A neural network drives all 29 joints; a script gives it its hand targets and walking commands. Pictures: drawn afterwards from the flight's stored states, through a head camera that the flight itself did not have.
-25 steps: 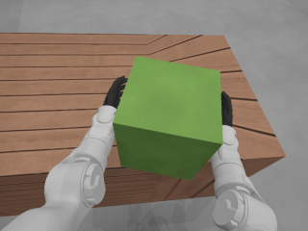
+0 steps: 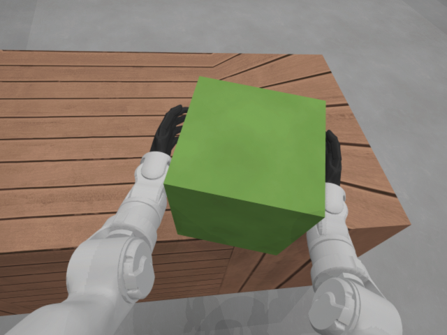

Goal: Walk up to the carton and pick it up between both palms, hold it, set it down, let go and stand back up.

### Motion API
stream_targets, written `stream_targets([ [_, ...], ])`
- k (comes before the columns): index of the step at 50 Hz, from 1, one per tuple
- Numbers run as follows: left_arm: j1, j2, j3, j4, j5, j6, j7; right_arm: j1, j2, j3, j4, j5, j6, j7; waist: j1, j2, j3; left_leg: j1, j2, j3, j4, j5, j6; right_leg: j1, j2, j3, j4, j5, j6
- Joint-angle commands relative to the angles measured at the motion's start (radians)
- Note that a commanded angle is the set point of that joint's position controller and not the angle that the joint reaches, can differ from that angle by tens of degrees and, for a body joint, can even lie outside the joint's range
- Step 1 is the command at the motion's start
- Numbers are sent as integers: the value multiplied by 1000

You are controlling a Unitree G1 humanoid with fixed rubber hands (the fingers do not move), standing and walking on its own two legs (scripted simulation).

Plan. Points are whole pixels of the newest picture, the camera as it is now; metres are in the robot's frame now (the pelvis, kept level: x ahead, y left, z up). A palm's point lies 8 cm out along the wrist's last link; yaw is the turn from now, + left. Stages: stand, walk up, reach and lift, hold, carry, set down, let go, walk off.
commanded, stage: reach and lift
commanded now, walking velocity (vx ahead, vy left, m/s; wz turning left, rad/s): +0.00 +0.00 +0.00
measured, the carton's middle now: (242, 176) +0.40 -0.04 +0.04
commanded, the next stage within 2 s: none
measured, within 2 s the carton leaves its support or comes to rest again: neither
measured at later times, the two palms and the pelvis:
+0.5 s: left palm (165, 145) +0.44 +0.10 +0.08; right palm (333, 174) +0.38 -0.19 +0.07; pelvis -0.01 +0.00 +0.00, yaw +0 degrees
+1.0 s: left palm (149, 148) +0.40 +0.12 +0.12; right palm (342, 162) +0.37 -0.18 +0.13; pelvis -0.02 +0.00 +0.00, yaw +0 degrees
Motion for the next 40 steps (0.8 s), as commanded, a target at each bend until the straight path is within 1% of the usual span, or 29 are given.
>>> stream_targets([
  [1, -647, -508, -131, -121, 133, -63, -77, -653, 433, 361, -44, -206, -114, 145, 40, 59, -746, 748, 37, 49, -33, 309, -20, 134, -42, -78, -80, 501, 62],
  [2, -654, -536, -165, -148, 118, -70, -73, -658, 432, 369, -56, -202, -126, 147, 34, 75, -789, 768, 40, 45, -31, 327, -25, 120, -36, -78, -81, 492, 57],
  [3, -660, -527, -156, -135, 128, -62, -70, -668, 423, 353, -51, -203, -125, 147, 38, 90, -771, 761, 39, 49, -34, 307, -28, 112, -35, -85, -85, 449, 51],
  [5, -671, -516, -148, -114, 124, -60, -70, -687, 413, 348, -56, -207, -128, 148, 37, 71, -744, 752, 40, 49, -46, 259, -22, 103, -33, -83, -99, 393, 48],
  [6, -660, -510, -140, -104, 135, -55, -73, -690, 408, 338, -51, -210, -126, 149, 47, 67, -713, 736, 39, 53, -52, 250, -18, 117, -35, -83, -93, 411, 48],
  [9, -674, -520, -157, -116, 121, -55, -72, -687, 402, 345, -40, -211, -130, 146, 36, 77, -721, 740, 38, 51, -57, 244, -19, 110, -37, -81, -96, 403, 47],
  [10, -679, -524, -166, -132, 115, -63, -67, -698, 416, 357, -46, -207, -134, 148, 47, 73, -746, 751, 43, 47, -58, 254, -18, 113, -34, -77, -93, 397, 43],
  [11, -682, -513, -161, -116, 116, -58, -67, -703, 404, 359, -36, -205, -134, 149, 47, 76, -713, 739, 42, 49, -62, 233, -15, 107, -34, -76, -96, 384, 44],
  [13, -678, -527, -179, -127, 107, -58, -66, -695, 399, 363, -36, -197, -135, 152, 52, 82, -739, 748, 42, 51, -58, 252, -20, 103, -29, -82, -94, 386, 42],
  [14, -674, -541, -197, -133, 97, -57, -62, -697, 396, 372, -25, -197, -140, 151, 46, 86, -736, 761, 46, 46, -54, 272, -22, 87, -28, -85, -92, 383, 39],
  [16, -667, -543, -208, -148, 85, -52, -57, -696, 390, 395, -31, -180, -140, 152, 60, 76, -751, 773, 48, 43, -49, 293, -22, 89, -24, -82, -95, 390, 37],
  [17, -668, -530, -205, -138, 88, -49, -59, -692, 390, 391, -25, -177, -138, 149, 53, 84, -744, 761, 44, 46, -52, 275, -21, 90, -28, -80, -98, 382, 37],
  [19, -648, -530, -209, -134, 83, -45, -60, -684, 388, 419, -14, -164, -136, 149, 64, 70, -729, 763, 48, 43, -46, 296, -18, 96, -27, -78, -93, 405, 35],
  [20, -647, -540, -225, -151, 77, -43, -56, -681, 390, 426, -22, -157, -135, 151, 67, 83, -752, 771, 50, 41, -44, 318, -25, 102, -22, -80, -90, 412, 34],
  [21, -622, -561, -252, -170, 63, -37, -51, -689, 397, 450, -46, -139, -140, 152, 70, 77, -787, 786, 52, 36, -36, 351, -28, 99, -20, -78, -82, 450, 36],
  [23, -602, -564, -273, -201, 46, -28, -48, -674, 396, 497, -56, -112, -132, 152, 81, 91, -798, 794, 55, 29, -25, 388, -31, 100, -19, -74, -81, 462, 34],
  [24, -604, -568, -277, -193, 41, -21, -46, -663, 400, 507, -52, -101, -126, 151, 70, 84, -800, 791, 52, 28, -24, 389, -29, 104, -19, -70, -81, 480, 36],
  [25, -586, -571, -286, -196, 32, -15, -46, -670, 405, 532, -67, -90, -125, 150, 85, 75, -813, 778, 51, 30, -24, 391, -28, 120, -19, -67, -76, 505, 39],
  [26, -582, -582, -295, -210, 32, -13, -47, -667, 418, 546, -77, -76, -126, 149, 87, 70, -837, 777, 48, 31, -19, 403, -27, 134, -20, -68, -69, 543, 41],
  [28, -558, -589, -312, -219, 31, 5, -45, -644, 427, 577, -62, -45, -109, 146, 84, 78, -810, 776, 49, 25, -14, 414, -31, 144, -20, -65, -66, 549, 40],
  [29, -537, -595, -320, -228, 23, 14, -45, -654, 437, 607, -92, -22, -104, 145, 100, 66, -837, 772, 47, 24, -12, 420, -26, 168, -19, -61, -61, 580, 42],
  [31, -547, -623, -353, -263, 8, 19, -45, -665, 460, 634, -107, 5, -99, 142, 91, 74, -862, 783, 49, 16, -8, 430, -28, 174, -17, -59, -52, 603, 42],
  [33, -534, -605, -345, -250, 14, 47, -53, -637, 469, 657, -83, 38, -63, 137, 88, 64, -791, 759, 40, 20, -19, 395, -14, 197, -24, -53, -57, 610, 47],
  [35, -537, -612, -352, -272, 1, 58, -59, -669, 482, 677, -121, 66, -49, 131, 88, 48, -800, 742, 32, 19, -29, 344, -3, 233, -27, -46, -54, 631, 52],
  [36, -570, -607, -352, -267, 0, 64, -65, -697, 492, 662, -110, 70, -37, 124, 80, 44, -774, 715, 25, 22, -38, 308, 3, 251, -31, -45, -51, 640, 54],
  [37, -574, -622, -366, -288, -13, 73, -61, -689, 498, 677, -116, 88, -25, 127, 78, 60, -785, 725, 27, 19, -42, 293, -1, 253, -31, -43, -47, 618, 52],
  [38, -589, -626, -378, -318, -23, 81, -62, -735, 509, 687, -147, 108, -17, 124, 87, 62, -814, 739, 27, 17, -39, 295, 1, 255, -30, -38, -55, 601, 50],
  [39, -582, -629, -373, -316, -23, 95, -60, -718, 509, 698, -127, 117, 1, 122, 93, 61, -780, 741, 27, 20, -44, 289, 0, 256, -28, -38, -61, 579, 49],
  [40, -608, -634, -386, -343, -35, 100, -61, -721, 517, 697, -124, 129, 13, 122, 75, 51, -787, 736, 20, 19, -42, 293, 5, 263, -28, -40, -58, 599, 51],
])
